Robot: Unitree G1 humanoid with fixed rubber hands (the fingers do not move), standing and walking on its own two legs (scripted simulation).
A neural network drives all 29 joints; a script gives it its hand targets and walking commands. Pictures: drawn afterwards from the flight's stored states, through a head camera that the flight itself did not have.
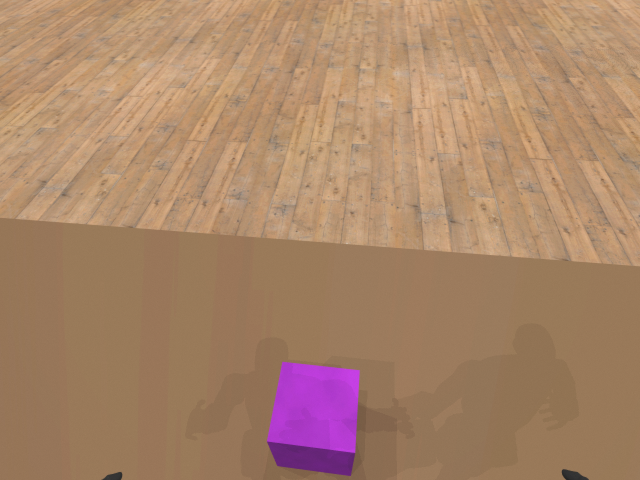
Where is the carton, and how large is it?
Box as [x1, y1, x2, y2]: [267, 362, 359, 475]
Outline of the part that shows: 282,362 267,438 267,442 277,465 350,475 355,446 359,370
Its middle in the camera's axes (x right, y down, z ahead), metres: -0.01 +0.50 +1.07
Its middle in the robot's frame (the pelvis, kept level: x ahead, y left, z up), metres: +0.40 +0.04 -0.66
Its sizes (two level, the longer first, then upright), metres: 0.210 0.200 0.250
